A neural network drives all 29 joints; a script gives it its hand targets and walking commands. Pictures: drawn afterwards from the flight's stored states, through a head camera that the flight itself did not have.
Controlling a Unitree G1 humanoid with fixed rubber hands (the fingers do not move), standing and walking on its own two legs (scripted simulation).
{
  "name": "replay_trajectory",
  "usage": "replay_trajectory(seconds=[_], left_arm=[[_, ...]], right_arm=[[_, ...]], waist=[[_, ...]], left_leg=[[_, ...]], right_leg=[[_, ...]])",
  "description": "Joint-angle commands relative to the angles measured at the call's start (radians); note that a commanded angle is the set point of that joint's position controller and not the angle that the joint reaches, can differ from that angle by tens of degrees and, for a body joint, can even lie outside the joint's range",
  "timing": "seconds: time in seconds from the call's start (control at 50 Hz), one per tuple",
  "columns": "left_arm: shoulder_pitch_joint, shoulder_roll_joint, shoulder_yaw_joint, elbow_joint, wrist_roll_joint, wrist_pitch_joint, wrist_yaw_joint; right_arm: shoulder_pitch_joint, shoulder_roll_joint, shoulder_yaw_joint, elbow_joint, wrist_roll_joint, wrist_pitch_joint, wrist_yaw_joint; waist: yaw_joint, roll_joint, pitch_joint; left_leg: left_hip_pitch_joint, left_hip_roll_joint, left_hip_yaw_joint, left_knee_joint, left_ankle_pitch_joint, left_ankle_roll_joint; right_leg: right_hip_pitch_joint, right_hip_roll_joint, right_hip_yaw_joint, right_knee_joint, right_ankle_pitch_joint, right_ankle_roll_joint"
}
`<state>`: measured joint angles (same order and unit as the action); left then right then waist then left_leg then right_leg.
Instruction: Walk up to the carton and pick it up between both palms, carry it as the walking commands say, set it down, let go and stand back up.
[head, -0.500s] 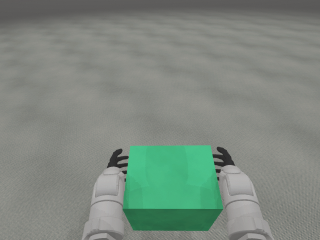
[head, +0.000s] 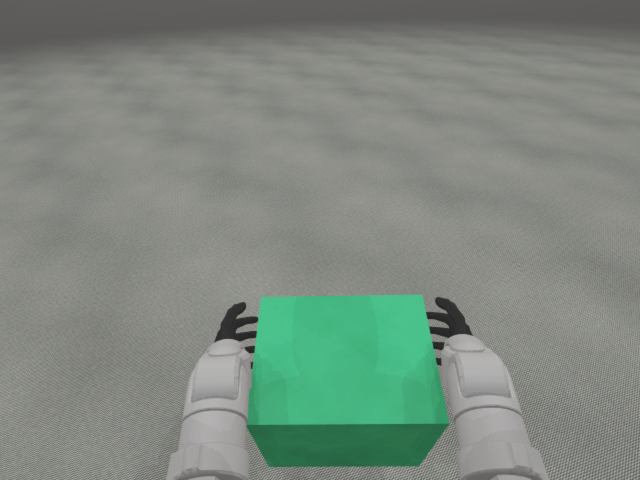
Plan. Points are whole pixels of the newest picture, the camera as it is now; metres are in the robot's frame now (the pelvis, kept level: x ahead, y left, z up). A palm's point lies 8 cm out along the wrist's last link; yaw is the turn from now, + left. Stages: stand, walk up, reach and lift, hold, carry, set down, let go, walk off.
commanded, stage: hold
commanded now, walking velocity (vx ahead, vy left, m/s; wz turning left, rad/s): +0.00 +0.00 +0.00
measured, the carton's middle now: (342, 384) +0.29 +0.00 -0.03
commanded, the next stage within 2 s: carry in 0.38 s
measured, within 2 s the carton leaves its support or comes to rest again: neither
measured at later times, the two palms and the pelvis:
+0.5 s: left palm (229, 349) +0.29 +0.15 +0.06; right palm (459, 344) +0.28 -0.15 +0.07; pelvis -0.01 -0.01 -0.02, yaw -3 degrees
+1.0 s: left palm (300, 377) +0.23 +0.05 +0.08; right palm (583, 419) +0.16 -0.24 +0.09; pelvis -0.06 -0.04 -0.02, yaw -13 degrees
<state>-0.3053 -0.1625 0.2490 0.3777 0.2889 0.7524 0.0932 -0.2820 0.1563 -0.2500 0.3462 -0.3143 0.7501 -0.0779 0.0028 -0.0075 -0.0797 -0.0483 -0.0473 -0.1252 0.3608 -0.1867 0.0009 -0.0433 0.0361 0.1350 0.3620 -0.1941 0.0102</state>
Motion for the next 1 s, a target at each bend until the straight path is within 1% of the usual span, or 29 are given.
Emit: replay_trajectory(seconds=[0.0, 0.14, 0.22, 0.24, 0.34, 0.36, 0.4, 0.44, 0.46, 0.48, 0.5, 0.52, 0.56, 0.58, 0.6, 0.62, 0.64, 0.66, 0.68, 0.72, 0.78, 0.82, 0.84, 0.86, 0.88, 0.9, 0.92, 0.94, 0.98], left_arm=[[-0.587, -0.976, -0.507, -0.046, -0.3, -0.052, -0.41], [-0.623, -0.976, -0.479, 0.003, -0.289, -0.059, -0.425], [-0.651, -0.978, -0.465, 0.022, -0.288, -0.062, -0.432], [-0.652, -0.979, -0.466, 0.026, -0.286, -0.065, -0.434], [-0.649, -0.987, -0.453, 0.05, -0.285, -0.064, -0.438], [-0.628, -0.954, -0.524, -0.005, -0.303, -0.05, -0.413], [-0.632, -0.977, -0.56, -0.049, -0.34, -0.028, -0.403], [-0.652, -0.966, -0.601, -0.1, -0.381, 0.001, -0.395], [-0.664, -0.975, -0.631, -0.143, -0.412, 0.017, -0.39], [-0.681, -0.991, -0.663, -0.184, -0.438, 0.033, -0.387], [-0.692, -1.003, -0.687, -0.222, -0.457, 0.047, -0.383], [-0.696, -1.008, -0.718, -0.275, -0.481, 0.063, -0.373], [-0.698, -1.021, -0.776, -0.393, -0.534, 0.108, -0.348], [-0.673, -1.022, -0.792, -0.429, -0.547, 0.135, -0.333], [-0.621, -1.0, -0.788, -0.443, -0.538, 0.164, -0.316], [-0.564, -0.984, -0.781, -0.453, -0.526, 0.188, -0.3], [-0.506, -0.974, -0.771, -0.471, -0.513, 0.213, -0.28], [-0.497, -0.958, -0.767, -0.529, -0.516, 0.235, -0.26], [-0.494, -0.944, -0.768, -0.571, -0.513, 0.262, -0.241], [-0.453, -0.951, -0.761, -0.649, -0.506, 0.303, -0.205], [-0.377, -0.937, -0.746, -0.755, -0.519, 0.352, -0.158], [-0.319, -0.908, -0.734, -0.783, -0.522, 0.39, -0.133], [-0.305, -0.904, -0.734, -0.792, -0.526, 0.408, -0.125], [-0.311, -0.899, -0.747, -0.82, -0.533, 0.426, -0.117], [-0.374, -0.894, -0.783, -0.875, -0.549, 0.443, -0.113], [-0.389, -0.889, -0.791, -0.867, -0.553, 0.455, -0.112], [-0.363, -0.888, -0.786, -0.858, -0.556, 0.463, -0.114], [-0.354, -0.899, -0.785, -0.861, -0.57, 0.467, -0.114], [-0.331, -0.893, -0.785, -0.851, -0.585, 0.479, -0.111]], right_arm=[[-0.597, 0.976, 0.522, -0.039, 0.313, -0.05, 0.379], [-0.636, 0.983, 0.496, 0.004, 0.31, -0.056, 0.388], [-0.66, 0.99, 0.482, 0.024, 0.303, -0.058, 0.393], [-0.668, 0.986, 0.485, 0.021, 0.306, -0.062, 0.395], [-0.667, 0.982, 0.472, 0.041, 0.303, -0.061, 0.398], [-0.703, 0.974, 0.514, -0.022, 0.333, -0.058, 0.382], [-0.681, 0.985, 0.558, -0.06, 0.349, -0.037, 0.367], [-0.646, 0.974, 0.579, -0.084, 0.358, -0.013, 0.347], [-0.633, 0.98, 0.594, -0.117, 0.37, -0.001, 0.335], [-0.626, 0.985, 0.609, -0.156, 0.375, 0.014, 0.321], [-0.629, 0.996, 0.629, -0.198, 0.386, 0.032, 0.309], [-0.626, 1.003, 0.654, -0.246, 0.406, 0.053, 0.297], [-0.63, 1.004, 0.702, -0.353, 0.457, 0.1, 0.267], [-0.61, 0.989, 0.715, -0.398, 0.474, 0.126, 0.251], [-0.594, 0.977, 0.73, -0.445, 0.49, 0.156, 0.239], [-0.602, 0.975, 0.756, -0.493, 0.509, 0.19, 0.233], [-0.597, 0.981, 0.789, -0.522, 0.536, 0.223, 0.227], [-0.592, 0.996, 0.813, -0.562, 0.57, 0.245, 0.221], [-0.576, 1.006, 0.829, -0.586, 0.594, 0.272, 0.217], [-0.535, 1.017, 0.842, -0.651, 0.623, 0.31, 0.203], [-0.437, 1.008, 0.827, -0.712, 0.63, 0.369, 0.157], [-0.386, 0.991, 0.815, -0.746, 0.631, 0.403, 0.136], [-0.37, 0.975, 0.8, -0.764, 0.629, 0.416, 0.129], [-0.368, 0.944, 0.779, -0.778, 0.622, 0.423, 0.12], [-0.362, 0.943, 0.768, -0.785, 0.617, 0.425, 0.111], [-0.341, 0.933, 0.757, -0.788, 0.6, 0.435, 0.104], [-0.325, 0.924, 0.754, -0.793, 0.587, 0.445, 0.1], [-0.336, 0.928, 0.754, -0.807, 0.586, 0.449, 0.095], [-0.318, 0.905, 0.731, -0.809, 0.571, 0.463, 0.085]], waist=[[0.001, -0.012, -0.211], [0.003, 0.002, -0.194], [0.001, -0.015, -0.19], [0.005, 0.002, -0.193], [0.002, -0.001, -0.205], [-0.01, 0.005, -0.258], [-0.011, 0.04, -0.293], [-0.013, 0.105, -0.315], [-0.009, 0.17, -0.315], [-0.006, 0.202, -0.307], [-0.003, 0.19, -0.296], [-0.002, 0.181, -0.297], [0.001, 0.167, -0.333], [0.0, 0.112, -0.346], [0.002, -0.071, -0.349], [0.019, -0.261, -0.364], [0.019, -0.239, -0.373], [0.018, -0.149, -0.368], [0.014, -0.094, -0.359], [0.013, -0.096, -0.364], [0.016, -0.128, -0.398], [-0.002, -0.11, -0.443], [-0.016, -0.061, -0.449], [-0.022, 0.182, -0.433], [-0.011, 0.36, -0.385], [-0.01, 0.261, -0.358], [-0.006, 0.161, -0.34], [-0.004, 0.134, -0.33], [-0.003, 0.181, -0.323]], left_leg=[[0.029, -0.039, 0.054, -0.05, 0.141, -0.007], [0.001, -0.039, 0.062, -0.05, 0.064, -0.003], [-0.008, -0.037, 0.065, -0.051, 0.033, 0.001], [-0.013, -0.039, 0.066, -0.05, 0.034, -0.001], [0.001, -0.037, 0.062, -0.052, 0.052, -0.003], [-0.085, 0.157, 0.018, 0.1, 0.084, -0.011], [-0.11, 0.205, -0.014, 0.128, 0.148, 0.005], [-0.097, 0.288, -0.12, 0.117, 0.21, 0.058], [-0.113, 0.349, -0.198, 0.103, 0.273, 0.102], [-0.143, 0.407, -0.252, 0.087, 0.32, 0.146], [-0.175, 0.435, -0.253, 0.097, 0.356, 0.163], [-0.191, 0.42, -0.197, 0.13, 0.391, 0.148], [-0.264, 0.328, -0.041, 0.225, 0.318, 0.072], [-0.342, 0.273, 0.017, 0.28, 0.244, 0.031], [-0.441, 0.176, 0.113, 0.433, 0.075, -0.015], [-0.553, 0.056, 0.214, 0.628, -0.308, -0.049], [-0.55, 0.062, 0.173, 0.712, -0.45, -0.049], [-0.541, 0.075, 0.157, 0.722, -0.429, -0.042], [-0.523, 0.09, 0.158, 0.677, -0.391, -0.031], [-0.482, 0.081, 0.188, 0.568, -0.315, -0.026], [-0.369, 0.052, 0.216, 0.387, -0.267, -0.02], [-0.189, 0.074, 0.206, 0.182, -0.163, 0.0], [-0.055, 0.168, 0.12, 0.099, -0.103, 0.027], [-0.007, 0.416, -0.162, 0.019, 0.063, 0.114], [-0.025, 0.569, -0.277, 0.04, 0.368, 0.211], [-0.076, 0.559, -0.223, 0.037, 0.447, 0.229], [-0.116, 0.49, -0.111, 0.054, 0.433, 0.195], [-0.149, 0.426, -0.009, 0.077, 0.406, 0.148], [-0.199, 0.34, 0.104, 0.113, 0.33, 0.09]], right_leg=[[0.017, 0.043, -0.065, -0.054, 0.139, 0.001], [0.007, 0.036, -0.065, -0.061, 0.065, 0.002], [0.001, 0.035, -0.067, -0.063, 0.033, 0.003], [0.002, 0.034, -0.067, -0.062, 0.035, 0.001], [0.004, 0.036, -0.07, -0.063, 0.048, 0.0], [-0.11, -0.119, -0.026, 0.083, 0.066, -0.007], [-0.187, -0.101, -0.024, 0.184, 0.104, -0.014], [-0.3, -0.055, -0.045, 0.335, 0.073, -0.007], [-0.348, -0.035, -0.061, 0.413, -0.094, -0.001], [-0.379, -0.034, -0.079, 0.435, -0.23, -0.001], [-0.376, -0.057, -0.078, 0.417, -0.258, -0.005], [-0.36, -0.067, -0.079, 0.362, -0.239, -0.013], [-0.243, -0.046, -0.074, 0.223, -0.13, -0.041], [-0.163, -0.049, -0.042, 0.18, -0.039, -0.063], [-0.101, -0.158, 0.125, 0.105, 0.139, -0.11], [-0.072, -0.311, 0.291, 0.078, 0.433, -0.218], [-0.109, -0.329, 0.31, 0.074, 0.505, -0.256], [-0.126, -0.309, 0.268, 0.092, 0.502, -0.258], [-0.153, -0.285, 0.217, 0.107, 0.472, -0.241], [-0.148, -0.226, 0.145, 0.121, 0.464, -0.216], [-0.171, -0.202, 0.117, 0.089, 0.36, -0.201], [-0.248, -0.181, 0.071, 0.129, 0.329, -0.15], [-0.37, -0.149, 0.035, 0.193, 0.268, -0.097], [-0.518, -0.052, -0.066, 0.358, 0.066, -0.033], [-0.608, -0.019, -0.134, 0.497, -0.265, -0.01], [-0.595, -0.054, -0.134, 0.596, -0.273, -0.004], [-0.545, -0.067, -0.138, 0.591, -0.222, -0.002], [-0.495, -0.074, -0.152, 0.533, -0.179, 0.001], [-0.382, -0.037, -0.226, 0.365, -0.146, 0.004]])
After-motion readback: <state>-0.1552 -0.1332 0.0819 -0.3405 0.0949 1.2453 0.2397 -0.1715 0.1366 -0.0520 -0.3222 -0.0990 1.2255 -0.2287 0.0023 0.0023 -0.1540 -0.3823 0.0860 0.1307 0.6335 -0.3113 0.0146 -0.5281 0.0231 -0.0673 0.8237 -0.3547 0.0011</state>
